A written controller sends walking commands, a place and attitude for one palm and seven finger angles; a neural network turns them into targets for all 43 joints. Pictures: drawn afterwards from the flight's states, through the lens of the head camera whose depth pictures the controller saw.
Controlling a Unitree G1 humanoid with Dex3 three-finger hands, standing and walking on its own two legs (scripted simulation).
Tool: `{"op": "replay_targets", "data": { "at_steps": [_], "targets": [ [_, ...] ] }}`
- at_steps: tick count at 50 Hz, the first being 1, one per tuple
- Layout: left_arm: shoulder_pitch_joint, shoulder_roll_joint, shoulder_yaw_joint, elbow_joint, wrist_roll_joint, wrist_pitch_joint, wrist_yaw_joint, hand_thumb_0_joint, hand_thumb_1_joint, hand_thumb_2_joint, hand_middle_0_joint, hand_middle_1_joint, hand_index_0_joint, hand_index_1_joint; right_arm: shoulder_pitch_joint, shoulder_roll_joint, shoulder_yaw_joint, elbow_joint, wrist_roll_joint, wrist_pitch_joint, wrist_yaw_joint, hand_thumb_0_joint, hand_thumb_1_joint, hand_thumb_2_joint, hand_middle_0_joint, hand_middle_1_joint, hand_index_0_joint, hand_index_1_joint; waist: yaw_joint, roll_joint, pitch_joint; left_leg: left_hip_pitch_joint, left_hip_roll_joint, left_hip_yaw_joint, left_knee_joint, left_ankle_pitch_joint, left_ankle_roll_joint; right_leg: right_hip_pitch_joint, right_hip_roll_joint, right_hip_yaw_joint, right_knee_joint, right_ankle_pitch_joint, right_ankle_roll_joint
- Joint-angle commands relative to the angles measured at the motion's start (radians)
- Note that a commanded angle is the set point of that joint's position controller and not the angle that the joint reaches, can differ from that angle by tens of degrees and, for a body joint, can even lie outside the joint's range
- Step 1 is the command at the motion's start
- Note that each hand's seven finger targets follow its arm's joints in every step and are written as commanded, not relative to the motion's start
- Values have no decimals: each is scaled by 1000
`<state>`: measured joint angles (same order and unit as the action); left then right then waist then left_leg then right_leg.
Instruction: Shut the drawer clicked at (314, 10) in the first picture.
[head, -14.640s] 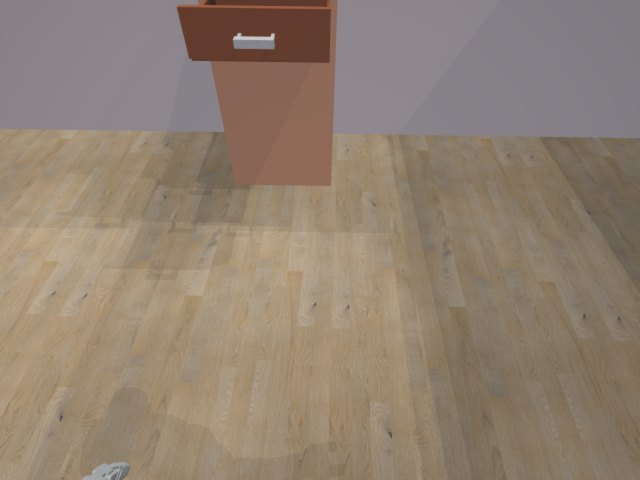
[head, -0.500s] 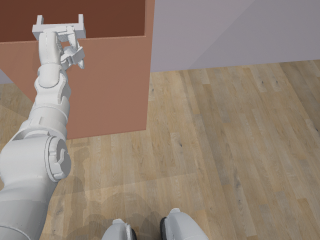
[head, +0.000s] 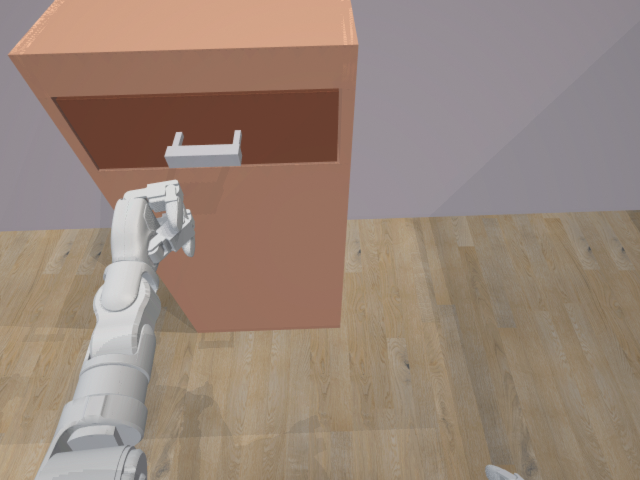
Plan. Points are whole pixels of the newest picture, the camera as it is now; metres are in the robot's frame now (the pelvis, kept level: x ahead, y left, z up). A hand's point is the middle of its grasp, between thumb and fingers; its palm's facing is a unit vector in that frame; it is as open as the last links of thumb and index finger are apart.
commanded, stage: draw the hand back to the body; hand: left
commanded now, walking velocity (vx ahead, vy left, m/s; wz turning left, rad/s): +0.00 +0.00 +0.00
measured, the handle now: (206, 146) +0.59 +0.18 +0.06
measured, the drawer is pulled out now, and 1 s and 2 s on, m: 0.00 0.00 0.00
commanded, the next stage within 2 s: step back with the hand held close in 1.04 s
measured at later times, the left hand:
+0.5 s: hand (88, 331) +0.25 +0.21 +0.15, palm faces +0.28 -0.92 -0.28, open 3.3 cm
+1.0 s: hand out of the picture +0.14 +0.26 +0.19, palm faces +0.44 -0.80 -0.40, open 3.3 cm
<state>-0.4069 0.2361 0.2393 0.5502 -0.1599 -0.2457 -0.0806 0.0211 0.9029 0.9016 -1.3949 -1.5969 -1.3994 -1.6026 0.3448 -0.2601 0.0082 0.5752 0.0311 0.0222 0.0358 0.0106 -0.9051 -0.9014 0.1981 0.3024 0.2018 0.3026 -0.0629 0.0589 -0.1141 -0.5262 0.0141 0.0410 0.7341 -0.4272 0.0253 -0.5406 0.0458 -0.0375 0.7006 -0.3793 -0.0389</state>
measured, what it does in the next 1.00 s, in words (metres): stands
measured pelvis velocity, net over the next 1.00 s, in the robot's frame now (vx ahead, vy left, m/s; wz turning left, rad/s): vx -0.02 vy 0.01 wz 0.03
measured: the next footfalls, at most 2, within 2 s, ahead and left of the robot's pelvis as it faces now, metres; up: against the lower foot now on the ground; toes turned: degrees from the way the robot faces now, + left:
none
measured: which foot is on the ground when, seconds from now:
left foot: down 0.00-1.00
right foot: down 0.00-1.00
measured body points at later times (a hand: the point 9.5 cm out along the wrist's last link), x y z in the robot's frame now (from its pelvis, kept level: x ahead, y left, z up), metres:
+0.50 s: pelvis -0.03 -0.01 +0.03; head -0.03 -0.04 +0.48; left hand +0.23 +0.25 +0.16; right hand +0.17 -0.22 -0.06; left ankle -0.05 +0.10 -0.71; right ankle -0.03 -0.09 -0.71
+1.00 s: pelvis -0.02 +0.01 +0.03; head -0.04 -0.02 +0.48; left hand +0.12 +0.30 +0.21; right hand +0.18 -0.21 -0.06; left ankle -0.05 +0.10 -0.71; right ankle -0.03 -0.09 -0.71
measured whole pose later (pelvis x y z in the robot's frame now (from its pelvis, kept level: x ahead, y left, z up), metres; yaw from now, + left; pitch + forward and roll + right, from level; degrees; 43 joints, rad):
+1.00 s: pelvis -0.02 +0.01 +0.03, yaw +2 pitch -5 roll -1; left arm 0.54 0.32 0.29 -0.45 -0.06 -0.11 0.10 0.02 0.89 0.90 -1.40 -1.60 -1.41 -1.60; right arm 0.19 -0.25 0.02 0.63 0.00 -0.09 -0.07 0.02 -0.90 -0.90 0.20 0.30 0.20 0.30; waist 0.07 0.09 0.02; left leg -0.07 -0.01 0.02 0.42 -0.27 0.04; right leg -0.07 0.03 -0.05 0.38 -0.23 -0.03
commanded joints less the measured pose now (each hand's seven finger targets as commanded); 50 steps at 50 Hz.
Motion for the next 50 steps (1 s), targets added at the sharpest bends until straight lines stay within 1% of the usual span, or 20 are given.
{"op": "replay_targets", "data": {
  "at_steps": [1, 3, 5, 8, 9, 10, 11, 13, 15, 16, 20, 23, 26, 27, 28, 32, 43, 45, 48, 50],
  "targets": [
    [-257, 141, -30, -335, -36, -24, -45, 0, 900, 900, -1400, -1600, -1400, -1600, -2, -127, -44, -101, 15, -59, -27, 0, -900, -900, 200, 300, 200, 300, 0, -30, -316, 234, -8, -25, -60, 595, 16, 275, -22, 17, -54, 659, 27],
    [-269, 144, -37, -368, -47, 4, -59, 0, 900, 900, -1400, -1600, -1400, -1600, -41, -128, -37, -109, 21, -70, -38, 0, -900, -900, 200, 300, 200, 300, -1, -25, -269, 240, -15, -27, -80, 520, 17, 267, -24, 17, -77, 599, 23],
    [-212, 153, -21, -393, -56, 30, -68, 0, 900, 900, -1400, -1600, -1400, -1600, -80, -124, -32, -121, 22, -81, -47, 0, -900, -900, 200, 300, 200, 300, 16, -57, -266, 237, -21, -28, -104, 466, 17, 300, -29, 16, -93, 568, 23],
    [-152, 177, 0, -440, -74, 54, -82, 0, 900, 900, -1400, -1600, -1400, -1600, -139, -121, -16, -141, 26, -103, -58, 0, -900, -900, 200, 300, 200, 300, 39, -57, -209, 224, -28, -31, -136, 380, 18, 320, -37, 27, -123, 498, 20],
    [-113, 231, -66, -551, 24, 50, 4, 0, 900, 900, -1400, -1600, -1400, -1600, -211, -102, -18, -132, 24, -83, -68, 0, -900, -900, 200, 300, 200, 300, 69, -68, -143, 258, -24, -24, -197, 341, 17, 332, -61, 64, -186, 411, 19],
    [-58, 194, -71, -555, 33, 65, 49, 0, 900, 900, -1400, -1600, -1400, -1600, -221, -96, -16, -141, 21, -79, -76, 0, -900, -900, 200, 300, 200, 300, 58, -67, -111, 267, -21, -24, -217, 297, 18, 331, -64, 66, -217, 352, 24],
    [-19, 180, -90, -563, 46, 77, 78, 0, 900, 900, -1400, -1600, -1400, -1600, -239, -95, -8, -134, 21, -74, -81, 0, -900, -900, 200, 300, 200, 300, 66, -53, -85, 281, -17, -33, -244, 279, 16, 340, -64, 61, -235, 311, 18],
    [24, 225, -49, -589, 60, 95, 118, 0, 900, 900, -1400, -1600, -1400, -1600, -256, -97, -4, -127, 15, -64, -93, 0, -900, -900, 200, 300, 200, 300, 74, -107, -61, 300, -15, -33, -273, 270, 23, 369, -60, 65, -276, 286, 21],
    [50, 228, -37, -635, 71, 103, 139, 0, 900, 900, -1400, -1600, -1400, -1600, -273, -85, 3, -126, 12, -58, -102, 0, -900, -900, 200, 300, 200, 300, 73, -79, -62, 338, -17, -29, -300, 269, 23, 403, -65, 71, -303, 279, 22],
    [68, 220, -42, -671, 77, 105, 145, 0, 900, 900, -1400, -1600, -1400, -1600, -283, -81, 5, -126, 10, -60, -104, 0, -900, -900, 200, 300, 200, 300, 74, -38, -56, 365, -17, -27, -310, 282, 22, 407, -64, 67, -312, 288, 19],
    [180, 228, -27, -779, 85, 107, 166, 0, 900, 900, -1400, -1600, -1400, -1600, -302, -75, 11, -120, -3, -74, -104, 0, -900, -900, 200, 300, 200, 300, 84, -6, -44, 423, -15, -31, -352, 318, 19, 453, -61, 62, -349, 312, 16],
    [292, 214, -33, -834, 89, 108, 170, 0, 900, 900, -1400, -1600, -1400, -1600, -311, -79, 9, -116, -12, -87, -103, 0, -900, -900, 200, 300, 200, 300, 92, -30, -10, 446, -12, -36, -375, 349, 20, 463, -54, 50, -368, 323, 15],
    [386, 223, -6, -915, 89, 99, 175, 0, 900, 900, -1400, -1600, -1400, -1600, -315, -77, 4, -118, -17, -98, -100, 0, -900, -900, 200, 300, 200, 300, 99, -23, -7, 465, -9, -38, -388, 354, 19, 479, -55, 48, -379, 318, 14],
    [421, 227, 6, -933, 90, 97, 177, 0, 900, 900, -1400, -1600, -1400, -1600, -312, -77, 3, -117, -20, -101, -100, 0, -900, -900, 200, 300, 200, 300, 100, -45, -1, 466, -9, -40, -390, 363, 20, 483, -54, 44, -379, 326, 14],
    [465, 239, 22, -937, 91, 98, 176, 0, 900, 900, -1400, -1600, -1400, -1600, -318, -81, 0, -111, -21, -103, -99, 0, -900, -900, 200, 300, 200, 300, 106, -47, 34, 455, -8, -42, -392, 365, 19, 474, -50, 45, -389, 315, 12],
    [580, 245, 61, -1042, 89, 83, 179, 0, 900, 900, -1400, -1600, -1400, -1600, -312, -74, -8, -114, -24, -115, -96, 0, -900, -900, 200, 300, 200, 300, 110, -30, 20, 469, -5, -39, -386, 382, 18, 485, -56, 45, -385, 330, 13],
    [894, 287, 178, -1232, 88, 75, 197, 0, 900, 900, -1400, -1600, -1400, -1600, -292, -77, -25, -121, -26, -158, -108, 0, -900, -900, 200, 300, 200, 300, 133, -1, 69, 451, 6, -47, -367, 403, 9, 461, -48, 54, -395, 328, 10],
    [872, 243, 134, -1208, 94, 78, 196, 0, 900, 900, -1400, -1600, -1400, -1600, -281, -76, -23, -109, -28, -161, -109, 0, -900, -900, 200, 300, 200, 300, 118, -26, 109, 449, 7, -52, -371, 387, 12, 430, -49, 47, -391, 305, 12],
    [838, 235, 121, -1183, 99, 83, 199, 0, 900, 900, -1400, -1600, -1400, -1600, -280, -82, -26, -101, -29, -166, -115, 0, -900, -900, 200, 300, 200, 300, 114, -40, 148, 445, 8, -56, -377, 335, 16, 397, -48, 49, -409, 241, 11],
    [813, 247, 127, -1207, 101, 77, 204, 0, 900, 900, -1400, -1600, -1400, -1600, -278, -82, -23, -101, -31, -170, -118, 0, -900, -900, 200, 300, 200, 300, 115, -21, 124, 448, 7, -60, -380, 316, 16, 410, -53, 47, -402, 221, 11]
  ]
}}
